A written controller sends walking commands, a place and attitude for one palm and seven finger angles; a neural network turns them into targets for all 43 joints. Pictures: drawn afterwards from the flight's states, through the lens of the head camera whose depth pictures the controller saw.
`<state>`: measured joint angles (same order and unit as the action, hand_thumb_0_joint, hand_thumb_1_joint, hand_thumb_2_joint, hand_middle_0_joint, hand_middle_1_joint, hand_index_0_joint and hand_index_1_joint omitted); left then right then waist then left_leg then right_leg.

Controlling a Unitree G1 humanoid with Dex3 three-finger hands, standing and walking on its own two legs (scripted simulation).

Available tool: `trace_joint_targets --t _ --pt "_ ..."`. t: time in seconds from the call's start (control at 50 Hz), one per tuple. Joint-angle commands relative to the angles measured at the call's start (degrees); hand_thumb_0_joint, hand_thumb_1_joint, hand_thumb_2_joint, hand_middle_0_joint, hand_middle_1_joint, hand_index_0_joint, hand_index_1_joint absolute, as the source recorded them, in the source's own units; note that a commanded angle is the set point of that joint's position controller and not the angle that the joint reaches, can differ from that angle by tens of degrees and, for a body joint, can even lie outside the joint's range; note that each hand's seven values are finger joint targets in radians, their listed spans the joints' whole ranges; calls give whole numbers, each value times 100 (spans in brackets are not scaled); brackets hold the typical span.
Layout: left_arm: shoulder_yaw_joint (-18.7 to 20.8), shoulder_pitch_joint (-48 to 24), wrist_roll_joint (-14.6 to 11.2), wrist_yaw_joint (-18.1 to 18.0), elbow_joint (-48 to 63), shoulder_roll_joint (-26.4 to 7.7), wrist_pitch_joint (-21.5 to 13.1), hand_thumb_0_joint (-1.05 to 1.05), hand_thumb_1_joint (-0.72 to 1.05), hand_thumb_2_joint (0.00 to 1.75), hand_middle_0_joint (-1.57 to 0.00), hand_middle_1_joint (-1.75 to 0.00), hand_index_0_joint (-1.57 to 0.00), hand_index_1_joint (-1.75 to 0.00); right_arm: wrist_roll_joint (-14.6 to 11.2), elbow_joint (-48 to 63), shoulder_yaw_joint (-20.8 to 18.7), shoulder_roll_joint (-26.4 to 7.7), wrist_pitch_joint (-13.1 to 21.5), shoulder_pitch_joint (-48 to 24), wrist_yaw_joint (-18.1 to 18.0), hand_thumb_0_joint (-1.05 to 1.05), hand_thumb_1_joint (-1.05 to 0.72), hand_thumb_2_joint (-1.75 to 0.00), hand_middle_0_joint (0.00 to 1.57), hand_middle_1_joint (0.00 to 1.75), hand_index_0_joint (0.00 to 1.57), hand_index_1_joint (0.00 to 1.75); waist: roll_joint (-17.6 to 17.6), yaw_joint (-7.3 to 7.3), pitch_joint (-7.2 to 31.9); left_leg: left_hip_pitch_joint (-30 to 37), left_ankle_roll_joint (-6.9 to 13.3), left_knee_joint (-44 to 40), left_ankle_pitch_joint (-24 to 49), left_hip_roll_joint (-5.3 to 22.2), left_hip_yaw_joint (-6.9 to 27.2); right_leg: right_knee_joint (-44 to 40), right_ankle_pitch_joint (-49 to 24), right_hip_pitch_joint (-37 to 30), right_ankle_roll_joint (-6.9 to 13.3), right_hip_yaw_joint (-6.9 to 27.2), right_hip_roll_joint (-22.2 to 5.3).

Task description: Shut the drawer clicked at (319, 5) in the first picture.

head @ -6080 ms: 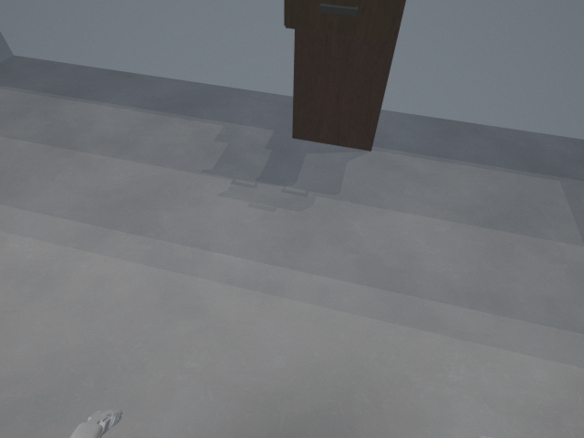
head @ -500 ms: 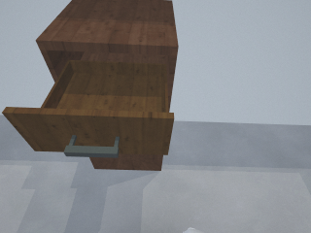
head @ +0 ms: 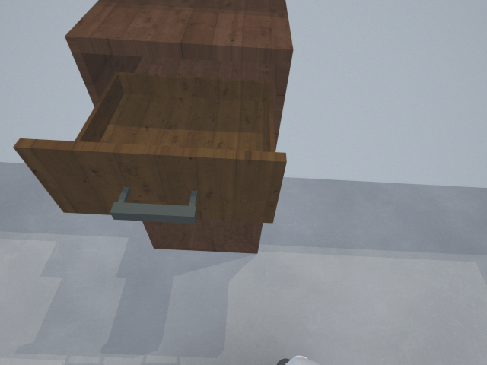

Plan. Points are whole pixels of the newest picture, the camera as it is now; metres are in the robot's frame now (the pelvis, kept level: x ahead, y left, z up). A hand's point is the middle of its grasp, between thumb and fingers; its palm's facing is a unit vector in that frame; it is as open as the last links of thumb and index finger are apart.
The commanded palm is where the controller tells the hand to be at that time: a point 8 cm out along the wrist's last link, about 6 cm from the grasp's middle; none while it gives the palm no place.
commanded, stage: come to a stop and stand still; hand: left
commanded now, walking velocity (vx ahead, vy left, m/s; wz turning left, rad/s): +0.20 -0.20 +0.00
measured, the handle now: (157, 203) +0.35 +0.18 +0.06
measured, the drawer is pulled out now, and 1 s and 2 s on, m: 0.28 0.28 0.28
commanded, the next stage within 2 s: look again from close up in 1.02 s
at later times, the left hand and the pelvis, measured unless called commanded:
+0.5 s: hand out of the picture +0.01 +0.14 -0.16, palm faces -0.03 -0.98 -0.22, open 7.3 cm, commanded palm none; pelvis -0.02 -0.04 +0.01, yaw -2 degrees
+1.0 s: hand out of the picture -0.03 +0.07 -0.16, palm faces +0.04 -0.99 -0.17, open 7.3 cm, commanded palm none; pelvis -0.02 -0.09 +0.02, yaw -1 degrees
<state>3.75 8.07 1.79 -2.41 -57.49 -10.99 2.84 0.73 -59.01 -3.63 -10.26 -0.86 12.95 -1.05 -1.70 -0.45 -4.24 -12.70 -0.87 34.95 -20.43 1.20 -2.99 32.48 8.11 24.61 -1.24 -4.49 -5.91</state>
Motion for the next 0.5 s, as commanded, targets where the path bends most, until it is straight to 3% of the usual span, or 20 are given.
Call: trace_joint_targets --t 0.0,0.02,0.04,0.06,0.1,0.18,0.24,0.28,0.36,0.4,0.42,0.44,0.46,0.48 --pt "22 191 -75 48 355 -240 16 0 90 90 -20 -30 -20 -30 147 328 -35 -891 41 168 -46 0 -90 -90 20 30 20 30 1896 26 -512 -1766 733 -3478 -2612 2005 2586 1507 1546 -4 6 658 323" --pt "75 218 -19 82 182 -356 55 0 90 90 -20 -30 -20 -30 148 326 -14 -841 75 -79 -74 0 -90 -90 20 30 20 30 1735 -38 -527 -1816 574 -3461 -2316 1698 2265 1944 1273 -82 -13 833 398" --pt "113 421 1 134 64 -375 43 0 90 90 -20 -30 -20 -30 132 309 15 -742 104 -98 -106 0 -90 -90 20 30 20 30 1296 -132 -552 -1511 475 -3264 -1866 1501 1910 2401 1037 126 -26 832 509" --pt "106 687 -2 172 -36 -343 4 0 90 90 -20 -30 -20 -30 109 299 32 -711 146 -36 -125 0 -90 -90 20 30 20 30 1035 -161 -521 -1049 484 -3073 -1472 1387 1605 2728 908 426 -51 764 563" --pt "71 872 -7 210 -182 -307 -100 0 90 90 -20 -30 -20 -30 55 186 32 -623 233 360 -161 0 -90 -90 20 30 20 30 486 -32 -324 43 486 -2789 -519 1255 1268 2841 643 965 -79 712 532" --pt "64 812 -1 195 -124 -364 -130 0 90 90 -20 -30 -20 -30 71 -82 -3 -590 275 1071 -221 0 -90 -90 20 30 20 30 730 240 23 1153 664 -2435 1111 1530 1246 2674 831 1196 -165 739 405" --pt "20 707 -28 205 -80 -299 -102 0 90 90 -20 -30 -20 -30 97 -221 12 -592 278 1265 -270 0 -90 -90 20 30 20 30 893 312 160 1453 924 -2146 2516 1715 1247 2250 1248 1009 -168 656 306" --pt "-23 666 -54 214 -92 -202 -91 0 90 90 -20 -30 -20 -30 98 -284 3 -624 262 1235 -274 0 -90 -90 20 30 20 30 1033 330 289 1461 1029 -2010 2938 1719 1149 1797 1467 689 -153 522 248" --pt "-115 731 -113 200 -219 -1 -143 0 90 90 -20 -30 -20 -30 97 -361 -13 -667 193 973 -225 0 -90 -90 20 30 20 30 1323 286 431 842 937 -1848 2612 1477 996 562 1679 -452 -64 208 379" --pt "-121 1052 -121 177 -379 10 -190 0 90 90 -20 -30 -20 -30 52 -421 -22 -644 170 804 -198 0 -90 -90 20 30 20 30 1147 103 437 374 767 -1629 2210 1321 905 -257 931 -1163 -27 106 451" --pt "-127 1322 -113 159 -498 19 -228 0 90 90 -20 -30 -20 -30 26 -431 -12 -615 164 728 -185 0 -90 -90 20 30 20 30 975 -48 539 212 568 -1391 1868 1113 721 -955 266 -1581 -52 43 438" --pt "-118 1439 -90 115 -579 -169 -284 0 90 90 -20 -30 -20 -30 -20 -463 6 -400 168 800 -157 0 -90 -90 20 30 20 30 502 -51 592 -154 287 -1028 1335 824 452 -1410 -153 -2084 -12 385 137" --pt "-97 1404 -82 65 -625 -480 -340 0 90 90 -20 -30 -20 -30 -63 -430 91 -65 153 810 -134 0 -90 -90 20 30 20 30 -428 9 481 -683 7 -649 371 418 25 -1616 -366 -2259 250 1243 -635" --pt "-82 1264 -104 55 -592 -685 -362 0 90 90 -20 -30 -20 -30 -36 -360 164 94 112 708 -102 0 -90 -90 20 30 20 30 -898 14 302 -713 -92 -432 -383 253 -106 -1894 -269 -1757 567 1577 -1143"
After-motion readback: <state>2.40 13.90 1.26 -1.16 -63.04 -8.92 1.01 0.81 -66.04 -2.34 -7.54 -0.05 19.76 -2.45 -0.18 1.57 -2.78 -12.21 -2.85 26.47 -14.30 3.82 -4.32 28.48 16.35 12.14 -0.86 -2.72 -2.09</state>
